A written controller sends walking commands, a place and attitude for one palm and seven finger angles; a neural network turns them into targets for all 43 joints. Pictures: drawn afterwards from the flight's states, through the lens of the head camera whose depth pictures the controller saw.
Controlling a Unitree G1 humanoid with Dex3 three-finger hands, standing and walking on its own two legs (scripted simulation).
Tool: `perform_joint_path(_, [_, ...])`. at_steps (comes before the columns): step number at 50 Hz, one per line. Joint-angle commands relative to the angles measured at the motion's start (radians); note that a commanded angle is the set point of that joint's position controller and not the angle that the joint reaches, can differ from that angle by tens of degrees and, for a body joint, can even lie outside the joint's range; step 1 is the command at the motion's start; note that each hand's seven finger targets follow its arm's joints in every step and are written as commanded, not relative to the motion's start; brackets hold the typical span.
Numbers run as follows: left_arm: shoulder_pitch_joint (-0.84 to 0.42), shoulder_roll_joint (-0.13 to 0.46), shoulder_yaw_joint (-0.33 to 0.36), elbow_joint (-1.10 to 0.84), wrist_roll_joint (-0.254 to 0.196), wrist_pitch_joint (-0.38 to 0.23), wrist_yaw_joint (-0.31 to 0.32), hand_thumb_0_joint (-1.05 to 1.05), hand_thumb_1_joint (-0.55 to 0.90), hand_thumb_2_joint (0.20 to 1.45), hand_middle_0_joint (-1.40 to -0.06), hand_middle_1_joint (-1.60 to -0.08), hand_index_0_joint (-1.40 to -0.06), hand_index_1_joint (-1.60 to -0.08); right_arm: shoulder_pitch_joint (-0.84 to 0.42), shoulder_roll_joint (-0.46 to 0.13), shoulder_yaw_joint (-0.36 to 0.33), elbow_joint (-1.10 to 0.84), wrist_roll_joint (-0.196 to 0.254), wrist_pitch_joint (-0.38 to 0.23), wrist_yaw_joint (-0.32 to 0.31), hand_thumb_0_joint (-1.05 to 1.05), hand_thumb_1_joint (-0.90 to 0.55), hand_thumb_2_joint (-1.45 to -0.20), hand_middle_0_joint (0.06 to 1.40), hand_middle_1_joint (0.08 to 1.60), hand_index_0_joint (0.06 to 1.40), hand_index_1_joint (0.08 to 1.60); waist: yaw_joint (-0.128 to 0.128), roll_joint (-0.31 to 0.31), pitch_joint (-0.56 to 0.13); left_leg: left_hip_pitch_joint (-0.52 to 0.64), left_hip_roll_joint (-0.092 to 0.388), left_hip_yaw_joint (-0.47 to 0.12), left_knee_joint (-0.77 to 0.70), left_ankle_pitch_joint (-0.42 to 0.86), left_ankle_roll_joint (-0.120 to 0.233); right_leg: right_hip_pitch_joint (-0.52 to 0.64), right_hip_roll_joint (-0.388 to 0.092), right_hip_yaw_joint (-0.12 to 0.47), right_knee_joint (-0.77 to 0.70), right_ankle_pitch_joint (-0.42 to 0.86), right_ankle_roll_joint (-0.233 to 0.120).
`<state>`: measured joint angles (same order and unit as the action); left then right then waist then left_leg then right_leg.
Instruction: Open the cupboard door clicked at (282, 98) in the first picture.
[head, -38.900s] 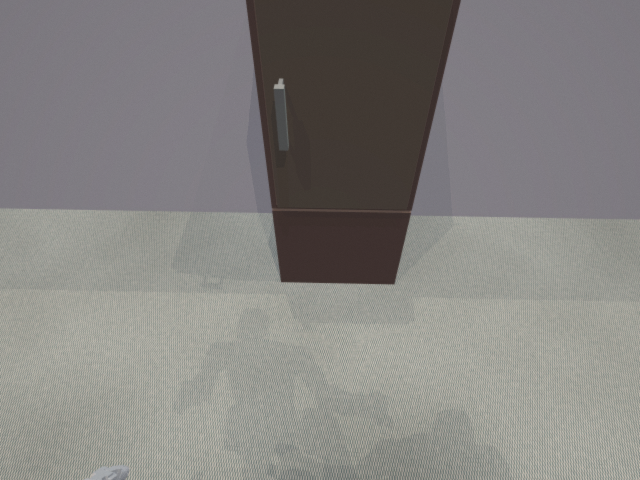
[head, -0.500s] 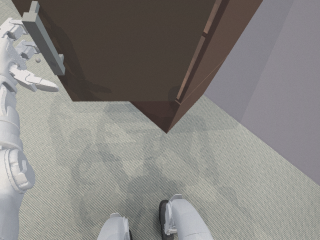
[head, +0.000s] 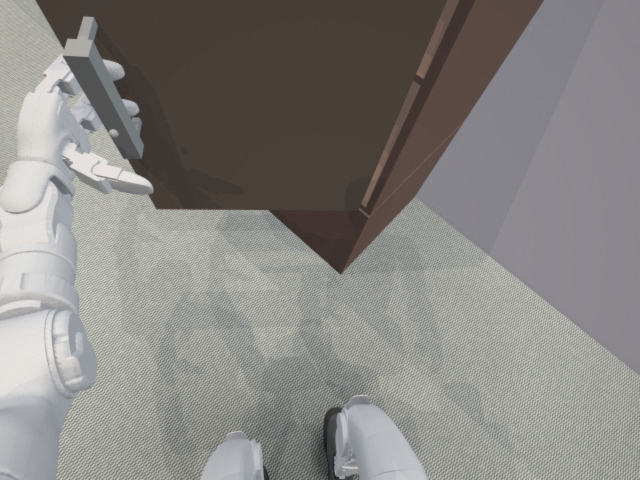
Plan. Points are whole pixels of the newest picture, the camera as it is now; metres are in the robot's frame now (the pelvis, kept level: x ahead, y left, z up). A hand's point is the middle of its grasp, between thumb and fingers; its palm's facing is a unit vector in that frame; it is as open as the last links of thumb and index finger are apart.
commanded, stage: slide the fingers in behind the handle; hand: left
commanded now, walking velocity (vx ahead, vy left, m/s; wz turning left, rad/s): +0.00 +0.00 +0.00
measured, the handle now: (113, 95) +0.57 +0.21 +0.06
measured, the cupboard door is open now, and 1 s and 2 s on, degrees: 45 46 59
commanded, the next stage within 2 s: close the thumb around the handle in 0.64 s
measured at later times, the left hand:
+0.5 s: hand (128, 133) +0.51 +0.18 +0.06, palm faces -0.04 -1.00 -0.03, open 14.2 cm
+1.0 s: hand (128, 136) +0.51 +0.18 +0.06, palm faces -0.05 -1.00 -0.03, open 12.3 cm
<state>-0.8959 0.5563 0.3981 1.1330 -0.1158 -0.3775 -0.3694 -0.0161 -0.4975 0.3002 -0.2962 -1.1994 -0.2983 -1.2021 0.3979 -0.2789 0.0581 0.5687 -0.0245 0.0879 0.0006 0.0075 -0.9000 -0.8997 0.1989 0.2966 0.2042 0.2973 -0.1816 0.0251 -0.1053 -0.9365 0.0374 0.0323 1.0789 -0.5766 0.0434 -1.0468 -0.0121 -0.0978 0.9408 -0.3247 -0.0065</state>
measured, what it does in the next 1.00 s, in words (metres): stands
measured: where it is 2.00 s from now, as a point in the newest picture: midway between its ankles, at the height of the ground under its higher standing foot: outside the picture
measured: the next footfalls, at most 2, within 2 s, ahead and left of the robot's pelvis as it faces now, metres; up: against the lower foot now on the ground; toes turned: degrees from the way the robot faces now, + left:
none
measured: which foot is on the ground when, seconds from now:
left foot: down 0.00-1.00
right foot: down 0.00-1.00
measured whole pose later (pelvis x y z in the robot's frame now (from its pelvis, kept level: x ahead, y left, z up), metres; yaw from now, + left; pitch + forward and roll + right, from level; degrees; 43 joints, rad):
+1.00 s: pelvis +0.00 +0.00 +0.00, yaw +1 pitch +24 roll -3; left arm -0.87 0.50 0.35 1.12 -0.12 -0.40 -0.30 -0.01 -0.20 0.43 -0.29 -1.23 -0.27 -1.23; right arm 0.39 -0.28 0.04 0.59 -0.03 0.07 0.01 0.01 -0.90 -0.90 0.20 0.30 0.20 0.30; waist -0.17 0.03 -0.11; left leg -0.92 0.03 0.02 1.06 -0.57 0.04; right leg -1.03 -0.02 -0.10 0.94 -0.33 -0.01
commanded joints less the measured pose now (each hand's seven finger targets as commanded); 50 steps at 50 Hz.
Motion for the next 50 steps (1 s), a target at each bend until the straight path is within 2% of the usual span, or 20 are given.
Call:
perform_joint_path(1, [-0.441,0.219,0.017,-0.233,-0.009,-0.08,0.021,0.0,-0.5,0.3,-0.3,-1.2,-0.3,-1.2,0.191,-0.185,-0.076,-0.031,-0.003,-0.018,-0.009,0.0,-0.9,-0.9,0.2,0.3,0.2,0.3,-0.007,0.187,-0.531,0.269,-0.011,-0.098,-0.131,0.634,-0.061,0.369,0.046,0.052,-0.021,0.321,-0.027])
perform_joint_path(5, [-0.469,0.156,-0.026,-0.238,-0.013,-0.088,0.045,0.0,-0.5,0.3,-0.3,-1.2,-0.3,-1.2,0.187,-0.18,-0.076,-0.028,-0.005,-0.022,-0.006,0.0,-0.9,-0.9,0.2,0.3,0.2,0.3,-0.027,0.169,-0.496,0.277,-0.009,-0.103,-0.127,0.657,-0.063,0.339,0.046,0.044,-0.02,0.324,-0.027])
perform_joint_path(6, [-0.46,0.189,0.007,-0.224,-0.007,-0.087,0.054,0.0,-0.5,0.3,-0.3,-1.2,-0.3,-1.2,0.191,-0.183,-0.079,-0.02,-0.008,-0.02,-0.004,0.0,-0.9,-0.9,0.2,0.3,0.2,0.3,-0.017,0.16,-0.524,0.281,-0.008,-0.104,-0.124,0.656,-0.066,0.353,0.047,0.047,-0.017,0.329,-0.025])
perform_joint_path(8, [-0.417,0.173,-0.001,-0.205,0.0,-0.085,0.063,0.0,-0.5,0.3,-0.3,-1.2,-0.3,-1.2,0.189,-0.178,-0.078,-0.029,-0.007,-0.02,-0.001,0.0,-0.9,-0.9,0.2,0.3,0.2,0.3,-0.011,0.126,-0.519,0.241,-0.014,-0.091,-0.128,0.635,-0.056,0.395,0.045,0.054,-0.02,0.351,-0.023])
perform_joint_path(11, [-0.421,0.148,-0.024,-0.225,0.004,-0.096,0.063,0.0,-0.5,0.3,-0.3,-1.2,-0.3,-1.2,0.185,-0.175,-0.079,-0.03,-0.007,-0.023,0.002,0.0,-0.9,-0.9,0.2,0.3,0.2,0.3,-0.009,0.149,-0.524,0.254,-0.014,-0.092,-0.133,0.635,-0.058,0.397,0.043,0.054,-0.02,0.353,-0.026])
perform_joint_path(15, [-0.457,0.108,-0.063,-0.221,0.003,-0.1,0.063,0.0,-0.5,0.3,-0.3,-1.2,-0.3,-1.2,0.184,-0.174,-0.078,-0.025,-0.006,-0.027,0.001,0.0,-0.9,-0.9,0.2,0.3,0.2,0.3,-0.029,0.153,-0.498,0.265,-0.015,-0.096,-0.134,0.624,-0.057,0.364,0.044,0.05,-0.025,0.329,-0.026])
perform_joint_path(20, [-0.446,0.135,-0.035,-0.236,-0.003,-0.11,0.058,0.0,-0.5,0.3,-0.3,-1.2,-0.3,-1.2,0.189,-0.179,-0.081,-0.021,-0.01,-0.031,-0.001,0.0,-0.9,-0.9,0.2,0.3,0.2,0.3,-0.018,0.138,-0.546,0.275,-0.016,-0.099,-0.13,0.643,-0.058,0.387,0.044,0.049,-0.019,0.347,-0.029])
perform_joint_path(22, [-0.459,0.09,-0.072,-0.191,-0.003,-0.101,0.054,0.0,-0.5,0.3,-0.3,-1.2,-0.3,-1.2,0.184,-0.174,-0.079,-0.007,-0.008,-0.032,0.002,0.0,-0.9,-0.9,0.2,0.3,0.2,0.3,-0.034,0.128,-0.501,0.251,-0.017,-0.093,-0.131,0.587,-0.053,0.368,0.044,0.052,-0.028,0.323,-0.023])
perform_joint_path(24, [-0.475,0.119,-0.057,-0.188,0.003,-0.099,0.057,0.0,-0.5,0.3,-0.3,-1.2,-0.3,-1.2,0.185,-0.18,-0.077,-0.007,-0.008,-0.031,-0.001,0.0,-0.9,-0.9,0.2,0.3,0.2,0.3,-0.036,0.118,-0.481,0.221,-0.02,-0.092,-0.138,0.544,-0.046,0.376,0.043,0.056,-0.03,0.308,-0.024])
perform_joint_path(25, [-0.492,0.11,-0.064,-0.211,0.0,-0.105,0.056,0.0,-0.5,0.3,-0.3,-1.2,-0.3,-1.2,0.184,-0.178,-0.077,-0.014,-0.009,-0.034,-0.002,0.0,-0.9,-0.9,0.2,0.3,0.2,0.3,-0.035,0.157,-0.493,0.239,-0.023,-0.092,-0.136,0.571,-0.049,0.368,0.042,0.053,-0.026,0.314,-0.028])
perform_joint_path(27, [-0.489,0.142,-0.039,-0.195,0.004,-0.105,0.058,0.0,-0.5,0.3,-0.3,-1.2,-0.3,-1.2,0.191,-0.181,-0.078,-0.003,-0.011,-0.033,-0.003,0.0,-0.9,-0.9,0.2,0.3,0.2,0.3,-0.033,0.126,-0.517,0.237,-0.02,-0.095,-0.129,0.568,-0.05,0.378,0.041,0.055,-0.022,0.319,-0.025])
perform_joint_path(30, [-0.488,0.109,-0.062,-0.221,-0.006,-0.108,0.051,0.0,-0.5,0.3,-0.3,-1.2,-0.3,-1.2,0.189,-0.177,-0.078,-0.013,-0.01,-0.038,-0.002,0.0,-0.9,-0.9,0.2,0.3,0.2,0.3,-0.033,0.152,-0.521,0.246,-0.024,-0.092,-0.131,0.6,-0.049,0.388,0.041,0.054,-0.023,0.343,-0.03])
perform_joint_path(35, [-0.475,0.134,-0.043,-0.227,-0.005,-0.109,0.05,0.0,-0.5,0.3,-0.3,-1.2,-0.3,-1.2,0.189,-0.18,-0.079,-0.014,-0.01,-0.036,-0.003,0.0,-0.9,-0.9,0.2,0.3,0.2,0.3,-0.026,0.14,-0.531,0.244,-0.022,-0.094,-0.132,0.603,-0.049,0.401,0.042,0.054,-0.021,0.348,-0.03])
perform_joint_path(37, [-0.464,0.087,-0.079,-0.207,-0.004,-0.101,0.048,0.0,-0.5,0.3,-0.3,-1.2,-0.3,-1.2,0.184,-0.175,-0.079,-0.007,-0.009,-0.036,0.0,0.0,-0.9,-0.9,0.2,0.3,0.2,0.3,-0.031,0.162,-0.516,0.264,-0.019,-0.093,-0.13,0.608,-0.054,0.365,0.041,0.053,-0.025,0.335,-0.025])
perform_joint_path(39, [-0.455,0.124,-0.048,-0.202,-0.006,-0.1,0.051,0.0,-0.388,0.348,-0.308,-1.212,-0.308,-1.212,0.187,-0.182,-0.08,-0.006,-0.01,-0.034,0.0,0.0,-0.9,-0.9,0.2,0.3,0.2,0.3,-0.028,0.112,-0.516,0.234,-0.021,-0.089,-0.133,0.57,-0.046,0.396,0.043,0.056,-0.03,0.334,-0.025])
perform_joint_path(42, [-0.433,0.149,-0.025,-0.226,-0.003,-0.11,0.05,0.0,-0.22,0.42,-0.32,-1.23,-0.32,-1.23,0.186,-0.178,-0.08,-0.015,-0.009,-0.035,-0.001,0.0,-0.9,-0.9,0.2,0.3,0.2,0.3,-0.005,0.145,-0.558,0.239,-0.023,-0.085,-0.132,0.596,-0.049,0.428,0.041,0.061,-0.02,0.363,-0.029])
perform_joint_path(44, [-0.429,0.131,-0.039,-0.236,-0.009,-0.108,0.046,0.0,-0.108,0.468,-0.328,-1.242,-0.328,-1.242,0.18,-0.177,-0.081,-0.016,-0.007,-0.036,0.001,0.0,-0.9,-0.9,0.2,0.3,0.2,0.3,-0.014,0.125,-0.53,0.234,-0.022,-0.083,-0.138,0.595,-0.046,0.431,0.041,0.06,-0.028,0.369,-0.026])
perform_joint_path(46, [-0.436,0.13,-0.037,-0.263,-0.014,-0.115,0.044,0.0,0.004,0.516,-0.336,-1.254,-0.336,-1.254,0.179,-0.177,-0.083,-0.016,-0.008,-0.038,0.001,0.0,-0.9,-0.9,0.2,0.3,0.2,0.3,-0.009,0.167,-0.562,0.268,-0.019,-0.087,-0.134,0.631,-0.053,0.416,0.042,0.057,-0.022,0.372,-0.028])
perform_joint_path(49, [-0.41,0.123,-0.039,-0.259,-0.017,-0.114,0.047,0.0,0.172,0.588,-0.348,-1.272,-0.348,-1.272,0.177,-0.177,-0.084,-0.017,-0.006,-0.037,0.002,0.0,-0.9,-0.9,0.2,0.3,0.2,0.3,-0.006,0.124,-0.53,0.262,-0.018,-0.089,-0.142,0.625,-0.052,0.423,0.044,0.054,-0.03,0.368,-0.027])
perform_joint_path(50, [-0.419,0.106,-0.051,-0.281,-0.024,-0.12,0.047,0.0,0.228,0.612,-0.352,-1.278,-0.352,-1.278,0.177,-0.174,-0.083,-0.026,-0.005,-0.04,0.001,0.0,-0.9,-0.9,0.2,0.3,0.2,0.3,-0.008,0.154,-0.541,0.281,-0.018,-0.092,-0.141,0.66,-0.055,0.415,0.045,0.051,-0.026,0.377,-0.031])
